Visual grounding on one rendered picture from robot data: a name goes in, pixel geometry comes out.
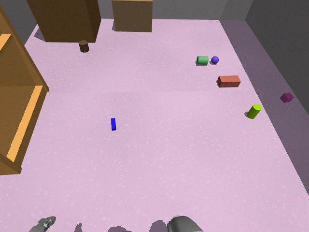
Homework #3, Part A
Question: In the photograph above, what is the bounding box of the bookshelf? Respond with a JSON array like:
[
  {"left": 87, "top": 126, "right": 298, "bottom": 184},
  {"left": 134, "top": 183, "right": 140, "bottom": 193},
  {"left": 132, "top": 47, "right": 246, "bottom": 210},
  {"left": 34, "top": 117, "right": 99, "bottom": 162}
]
[{"left": 0, "top": 5, "right": 49, "bottom": 175}]

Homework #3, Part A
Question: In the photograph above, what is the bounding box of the left robot hand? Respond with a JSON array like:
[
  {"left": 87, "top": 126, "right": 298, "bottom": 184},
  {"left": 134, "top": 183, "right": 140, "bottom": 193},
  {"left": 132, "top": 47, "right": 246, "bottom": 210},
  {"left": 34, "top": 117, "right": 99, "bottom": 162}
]
[{"left": 29, "top": 216, "right": 56, "bottom": 232}]

